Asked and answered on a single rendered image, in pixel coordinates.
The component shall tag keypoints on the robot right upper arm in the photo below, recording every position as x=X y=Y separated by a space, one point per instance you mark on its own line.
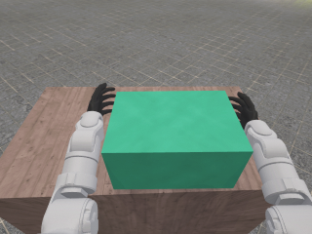
x=289 y=219

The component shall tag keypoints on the right robot hand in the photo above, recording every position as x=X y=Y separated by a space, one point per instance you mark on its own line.
x=246 y=109

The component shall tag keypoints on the left robot forearm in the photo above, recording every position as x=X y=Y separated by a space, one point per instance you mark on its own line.
x=78 y=177

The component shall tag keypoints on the robot left upper arm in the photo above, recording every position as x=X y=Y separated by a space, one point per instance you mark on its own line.
x=71 y=216

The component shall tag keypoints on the carton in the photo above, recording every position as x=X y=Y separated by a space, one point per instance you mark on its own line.
x=174 y=140

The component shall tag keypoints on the left robot hand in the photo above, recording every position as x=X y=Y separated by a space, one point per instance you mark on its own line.
x=96 y=103

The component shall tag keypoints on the pedestal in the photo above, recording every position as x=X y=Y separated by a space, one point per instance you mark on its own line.
x=33 y=160

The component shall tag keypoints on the right robot forearm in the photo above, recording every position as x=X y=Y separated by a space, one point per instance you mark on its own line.
x=281 y=185

